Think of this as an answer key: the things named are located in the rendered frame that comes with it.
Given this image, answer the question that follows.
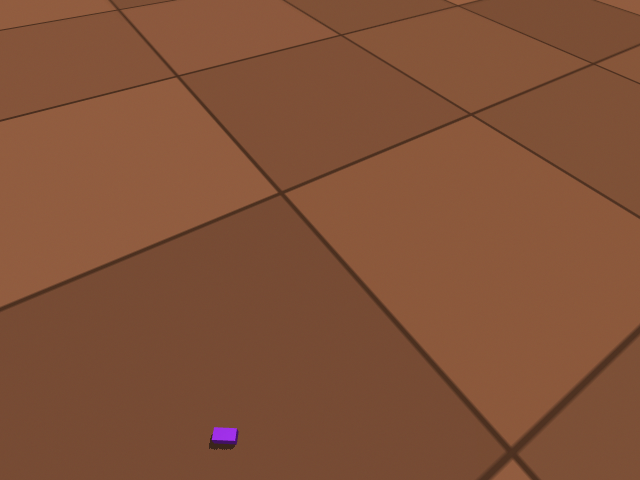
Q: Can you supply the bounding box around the small box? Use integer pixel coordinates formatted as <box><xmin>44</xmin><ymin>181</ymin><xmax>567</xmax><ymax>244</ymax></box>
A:
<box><xmin>212</xmin><ymin>427</ymin><xmax>239</xmax><ymax>444</ymax></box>

